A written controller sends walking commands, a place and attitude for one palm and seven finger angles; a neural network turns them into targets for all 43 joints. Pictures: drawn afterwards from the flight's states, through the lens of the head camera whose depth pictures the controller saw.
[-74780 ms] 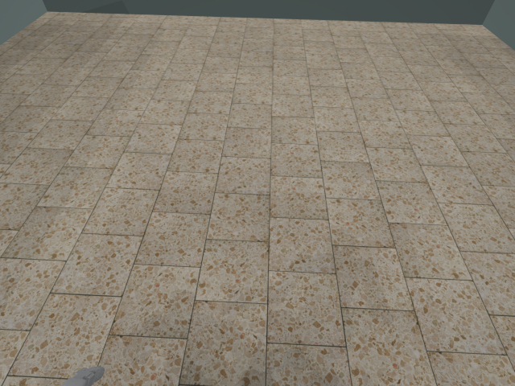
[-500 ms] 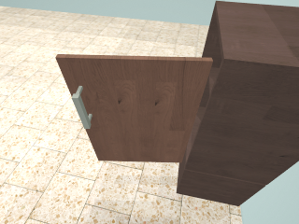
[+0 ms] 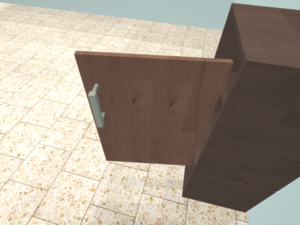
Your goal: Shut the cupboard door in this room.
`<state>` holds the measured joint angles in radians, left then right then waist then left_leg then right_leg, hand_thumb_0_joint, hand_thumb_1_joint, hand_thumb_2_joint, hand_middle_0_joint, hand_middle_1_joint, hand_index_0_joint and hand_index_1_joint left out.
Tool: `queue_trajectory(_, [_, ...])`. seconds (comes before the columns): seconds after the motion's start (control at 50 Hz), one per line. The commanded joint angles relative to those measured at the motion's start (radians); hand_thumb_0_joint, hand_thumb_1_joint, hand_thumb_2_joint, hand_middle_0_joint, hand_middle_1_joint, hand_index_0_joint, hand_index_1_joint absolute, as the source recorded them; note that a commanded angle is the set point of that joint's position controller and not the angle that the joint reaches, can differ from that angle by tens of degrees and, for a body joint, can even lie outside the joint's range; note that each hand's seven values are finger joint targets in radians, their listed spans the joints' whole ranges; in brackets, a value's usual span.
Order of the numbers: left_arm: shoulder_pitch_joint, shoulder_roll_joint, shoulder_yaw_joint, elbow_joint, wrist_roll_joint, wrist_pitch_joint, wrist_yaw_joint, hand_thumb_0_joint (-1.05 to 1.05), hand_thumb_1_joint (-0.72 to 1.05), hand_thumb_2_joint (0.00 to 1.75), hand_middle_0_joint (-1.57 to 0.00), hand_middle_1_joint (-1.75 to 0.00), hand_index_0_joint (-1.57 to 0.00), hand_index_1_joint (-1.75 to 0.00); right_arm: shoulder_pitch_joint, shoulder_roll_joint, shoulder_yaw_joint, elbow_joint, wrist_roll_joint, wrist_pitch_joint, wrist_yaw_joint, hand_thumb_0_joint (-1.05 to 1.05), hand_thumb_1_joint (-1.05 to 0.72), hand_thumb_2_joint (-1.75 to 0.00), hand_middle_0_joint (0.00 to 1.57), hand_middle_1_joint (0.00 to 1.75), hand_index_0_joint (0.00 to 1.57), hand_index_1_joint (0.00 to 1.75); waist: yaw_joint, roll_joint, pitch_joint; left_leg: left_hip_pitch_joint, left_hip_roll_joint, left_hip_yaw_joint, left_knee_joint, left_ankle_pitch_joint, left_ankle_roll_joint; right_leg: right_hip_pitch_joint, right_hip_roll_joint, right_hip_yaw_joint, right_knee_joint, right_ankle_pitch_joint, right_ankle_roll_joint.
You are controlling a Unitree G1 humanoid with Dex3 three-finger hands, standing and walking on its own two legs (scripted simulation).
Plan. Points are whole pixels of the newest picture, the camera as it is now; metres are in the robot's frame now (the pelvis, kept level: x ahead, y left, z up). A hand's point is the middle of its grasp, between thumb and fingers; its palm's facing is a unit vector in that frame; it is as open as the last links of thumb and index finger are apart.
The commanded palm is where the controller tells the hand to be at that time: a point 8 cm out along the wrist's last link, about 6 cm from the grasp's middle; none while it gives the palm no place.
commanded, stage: look again from close up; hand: left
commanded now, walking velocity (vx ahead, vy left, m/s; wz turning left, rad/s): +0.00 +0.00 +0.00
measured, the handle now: (98, 106) +0.45 +0.21 +0.05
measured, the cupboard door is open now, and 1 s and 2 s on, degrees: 100 100 100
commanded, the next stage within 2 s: raise the hand and make a fist in 0.16 s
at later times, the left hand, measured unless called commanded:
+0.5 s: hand (70, 194) +0.18 +0.21 +0.01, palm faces +0.18 -0.98 -0.08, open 7.0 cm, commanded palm +0.10 +0.27 -0.05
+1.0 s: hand (81, 200) +0.18 +0.19 -0.02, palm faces -0.05 -1.00 -0.01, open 4.6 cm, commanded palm +0.14 +0.26 -0.01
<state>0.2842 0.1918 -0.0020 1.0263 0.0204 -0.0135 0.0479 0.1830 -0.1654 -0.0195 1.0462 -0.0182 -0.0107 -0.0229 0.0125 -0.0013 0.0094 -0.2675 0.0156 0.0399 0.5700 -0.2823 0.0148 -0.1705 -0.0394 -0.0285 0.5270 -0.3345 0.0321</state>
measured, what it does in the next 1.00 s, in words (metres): lowers itself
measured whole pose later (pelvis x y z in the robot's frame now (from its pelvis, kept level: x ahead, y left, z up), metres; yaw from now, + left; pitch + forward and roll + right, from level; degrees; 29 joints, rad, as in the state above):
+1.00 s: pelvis -0.03 -0.01 -0.08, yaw +1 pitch +12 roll -3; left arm 0.37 0.28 0.19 -0.02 -0.34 -0.25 -0.38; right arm 0.22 -0.20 0.03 0.54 0.05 -0.26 -0.08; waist 0.02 0.05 -0.14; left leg -0.87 0.02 -0.04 1.14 -0.48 0.01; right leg -0.78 0.01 -0.07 1.10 -0.54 -0.01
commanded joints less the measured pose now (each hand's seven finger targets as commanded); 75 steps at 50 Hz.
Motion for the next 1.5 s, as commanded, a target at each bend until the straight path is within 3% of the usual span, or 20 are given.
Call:
queue_trajectory(0.0, [0.065, 0.111, 0.021, -0.04, 0.0, -0.002, 0.0, 0.0, 0.9, 0.9, -0.2, -0.3, -0.2, -0.3, 0.022, -0.126, -0.026, -0.046, 0.003, -0.016, 0.001, 0.0, -0.9, -0.9, 0.2, 0.3, 0.2, 0.3, 0.003, 0.007, 0.028, 0.043, 0.078, -0.092, -0.114, 0.274, 0.021, -0.064, -0.05, 0.053, -0.084, 0.204, -0.045])
queue_trajectory(0.22, [0.029, 0.122, 0.021, -0.049, 0.001, 0.007, -0.005, 0.0, 0.9, 0.9, -0.2, -0.3, -0.2, -0.3, 0.008, -0.151, -0.026, -0.036, 0.005, -0.015, 0.008, 0.0, -0.9, -0.9, 0.2, 0.3, 0.2, 0.3, -0.001, 0.027, 0.015, 0.044, 0.085, -0.123, -0.197, 0.155, 0.027, -0.052, -0.053, 0.038, -0.104, 0.122, -0.028])
queue_trajectory(0.24, [0.081, 0.11, 0.014, -0.022, 0.009, -0.005, 0.029, 0.0, 0.9, 0.9, -0.2, -0.3, -0.2, -0.3, 0.01, -0.169, -0.014, -0.094, 0.017, -0.019, 0.006, 0.0, -0.9, -0.9, 0.2, 0.3, 0.2, 0.3, 0.003, -0.022, 0.017, 0.038, 0.111, -0.09, -0.019, 0.33, 0.008, -0.06, -0.085, 0.088, -0.116, 0.262, -0.037])
queue_trajectory(0.26, [-0.868, 0.822, 0.581, -1.692, -0.076, -0.267, 0.054, 0.0, 0.9, 0.9, -0.2, -0.3, -0.2, -0.3, 0.067, -0.353, -0.064, -0.362, 0.023, -0.202, -0.062, 0.0, -0.9, -0.9, 0.2, 0.3, 0.2, 0.3, -0.128, 0.057, -0.349, 0.364, 0.064, -0.158, 0.015, 0.434, -0.009, -0.101, 0.01, -0.042, 0.131, 0.354, -0.065])
queue_trajectory(0.28, [-0.019, 0.161, 0.058, -1.283, -0.116, -0.175, 0.022, 0.0, 0.9, 0.9, -0.22, -0.32, -0.22, -0.32, -0.007, -0.193, 0.013, -0.384, 0.086, -0.283, -0.089, 0.0, -0.9, -0.9, 0.2, 0.3, 0.2, 0.3, -0.016, 0.361, -0.494, 0.458, 0.09, -0.189, -0.037, 0.507, -0.052, -0.253, 0.037, -0.094, 0.242, 0.066, -0.04])
queue_trajectory(0.3, [-0.006, 0.179, 0.107, -1.309, -0.169, -0.134, 0.05, 0.0, 0.9, 0.9, -0.24, -0.34, -0.24, -0.34, 0.004, -0.214, 0.014, -0.347, 0.068, -0.317, -0.082, 0.0, -0.9, -0.9, 0.2, 0.3, 0.2, 0.3, 0.006, 0.268, -0.469, 0.364, 0.074, -0.169, -0.121, 0.522, -0.09, -0.174, 0.05, -0.073, 0.215, 0.026, -0.054])
queue_trajectory(0.32, [0.195, -0.098, -0.055, -1.076, -0.16, -0.037, 0.035, 0.0, 0.9, 0.9, -0.25, -0.36, -0.25, -0.36, 0.018, -0.138, 0.01, -0.322, 0.066, -0.337, -0.044, 0.0, -0.9, -0.9, 0.2, 0.3, 0.2, 0.3, -0.038, 0.204, -0.259, 0.206, 0.073, -0.176, -0.167, 0.338, -0.074, -0.277, 0.038, -0.065, 0.183, -0.03, -0.037])
queue_trajectory(0.34, [-0.035, -0.03, -0.039, -1.241, -0.171, -0.078, 0.044, 0.0, 0.9, 0.9, -0.27, -0.38, -0.27, -0.38, 0.029, -0.197, -0.017, -0.382, 0.065, -0.352, -0.024, 0.0, -0.9, -0.9, 0.2, 0.3, 0.2, 0.3, -0.066, 0.18, -0.115, 0.042, 0.052, -0.178, -0.143, 0.045, -0.057, -0.275, 0.029, -0.06, 0.161, 0.0, -0.046])
queue_trajectory(0.4, [0.168, 0.072, 0.151, -0.905, -0.173, -0.224, -0.013, 0.0, 0.9, 0.9, -0.33, -0.44, -0.33, -0.44, -0.001, -0.202, -0.027, -0.424, 0.051, -0.361, -0.015, 0.0, -0.9, -0.9, 0.2, 0.3, 0.2, 0.3, -0.038, 0.002, 0.145, -0.282, -0.029, -0.148, -0.018, -0.254, -0.043, -0.424, 0.041, -0.083, 0.075, -0.124, -0.06])
queue_trajectory(0.46, [0.195, 0.073, 0.229, -0.713, -0.251, -0.481, -0.203, 0.0, 0.9, 0.9, -0.38, -0.5, -0.38, -0.5, -0.031, -0.203, -0.048, -0.479, 0.03, -0.352, -0.001, 0.0, -0.9, -0.9, 0.2, 0.3, 0.2, 0.3, 0.003, -0.344, 0.055, -0.483, -0.034, -0.087, 0.223, -0.221, -0.039, -0.619, 0.042, -0.061, 0.221, -0.329, -0.059])
queue_trajectory(0.52, [0.195, 0.168, 0.308, -0.724, -0.33, -0.619, -0.418, 0.0, 0.9, 0.9, -0.44, -0.56, -0.44, -0.56, -0.048, -0.224, -0.064, -0.588, 0.045, -0.351, 0.016, 0.0, -0.9, -0.9, 0.2, 0.3, 0.2, 0.3, 0.054, -0.201, -0.116, -0.573, -0.057, -0.045, 0.349, -0.221, -0.033, -0.579, 0.022, 0.044, 0.298, -0.388, -0.076])
queue_trajectory(0.58, [0.119, 0.245, 0.352, -0.967, -0.376, -0.573, -0.464, 0.0, 0.9, 0.9, -0.49, -0.62, -0.49, -0.62, -0.091, -0.231, -0.053, -0.701, 0.062, -0.348, 0.006, 0.0, -0.9, -0.9, 0.2, 0.3, 0.2, 0.3, 0.083, 0.105, -0.301, -0.52, -0.055, -0.064, 0.318, -0.38, -0.02, -0.597, 0.03, 0.061, 0.366, -0.421, -0.073])
queue_trajectory(0.66, [-0.031, 0.251, 0.302, -1.395, -0.396, -0.558, -0.38, 0.0, 0.9, 0.9, -0.57, -0.7, -0.57, -0.7, -0.054, -0.214, -0.033, -0.72, 0.063, -0.36, -0.024, 0.0, -0.9, -0.9, 0.2, 0.3, 0.2, 0.3, 0.024, 0.216, -0.371, -0.449, -0.033, -0.11, 0.327, -0.412, 0.003, -0.607, 0.044, 0.079, 0.368, -0.384, -0.074])
queue_trajectory(0.78, [-0.03, 0.199, 0.195, -1.357, -0.334, -0.544, -0.327, 0.0, 0.9, 0.9, -0.68, -0.82, -0.68, -0.82, 0.004, -0.214, -0.02, -0.621, 0.058, -0.371, -0.065, 0.0, -0.9, -0.9, 0.2, 0.3, 0.2, 0.3, -0.069, 0.108, -0.192, -0.515, -0.012, -0.132, 0.404, -0.323, 0.019, -0.684, 0.069, 0.046, 0.376, -0.307, -0.068])
queue_trajectory(0.84, [0.05, 0.191, 0.204, -1.182, -0.336, -0.417, -0.396, 0.0, 0.9, 0.9, -0.73, -0.88, -0.73, -0.88, 0.013, -0.216, -0.024, -0.626, 0.074, -0.344, -0.073, 0.0, -0.9, -0.9, 0.2, 0.3, 0.2, 0.3, -0.051, -0.003, -0.18, -0.56, -0.011, -0.112, 0.42, -0.241, 0.02, -0.638, 0.065, 0.057, 0.328, -0.301, -0.057])
queue_trajectory(0.92, [0.163, 0.238, 0.327, -1.197, -0.393, -0.265, -0.441, 0.0, 0.9, 0.9, -0.81, -0.96, -0.81, -0.96, -0.002, -0.196, -0.033, -0.684, 0.08, -0.309, -0.074, 0.0, -0.9, -0.9, 0.2, 0.3, 0.2, 0.3, 0.032, -0.024, -0.358, -0.487, -0.031, -0.084, 0.412, -0.015, 0.018, -0.425, 0.038, 0.074, 0.319, -0.058, -0.043])
queue_trajectory(1.02, [0.221, 0.219, 0.386, -1.362, -0.411, -0.313, -0.359, 0.0, 0.9, 0.9, -0.9, -1.06, -0.9, -1.06, 0.002, -0.146, -0.035, -0.682, 0.058, -0.288, -0.056, 0.0, -0.9, -0.9, 0.2, 0.3, 0.2, 0.3, 0.062, 0.004, -0.42, -0.389, -0.025, -0.09, 0.388, 0.213, 0.005, -0.332, 0.041, 0.019, 0.402, 0.372, -0.031])
queue_trajectory(1.16, [0.179, 0.138, 0.226, -1.315, -0.361, -0.395, -0.378, 0.0, 0.9, 0.9, -1.02, -1.2, -1.02, -1.2, 0.034, -0.187, -0.042, -0.651, 0.061, -0.294, -0.041, 0.0, -0.9, -0.9, 0.2, 0.3, 0.2, 0.3, -0.022, 0.028, -0.299, -0.364, -0.013, -0.095, 0.375, 0.156, 0.006, -0.494, 0.06, -0.023, 0.39, 0.201, -0.044])
queue_trajectory(1.3, [0.114, 0.255, 0.314, -1.431, -0.36, -0.359, -0.341, 0.0, 0.9, 0.9, -1.15, -1.34, -1.15, -1.34, 0.012, -0.197, -0.032, -0.683, 0.068, -0.276, -0.06, 0.0, -0.9, -0.9, 0.2, 0.3, 0.2, 0.3, 0.014, 0.074, -0.355, -0.296, -0.014, -0.105, 0.301, 0.081, 0.009, -0.425, 0.066, -0.024, 0.343, 0.091, -0.061])
queue_trajectory(1.48, [0.092, 0.152, 0.201, -1.331, -0.333, -0.279, -0.288, 0.0, 0.9, 0.9, -1.3, -1.5, -1.3, -1.5, 0.011, -0.198, -0.005, -0.696, 0.079, -0.255, -0.048, 0.0, -0.9, -0.9, 0.2, 0.3, 0.2, 0.3, -0.02, 0.059, -0.189, -0.296, 0.0, -0.123, 0.198, -0.069, 0.002, -0.452, 0.069, -0.052, 0.268, -0.023, -0.055])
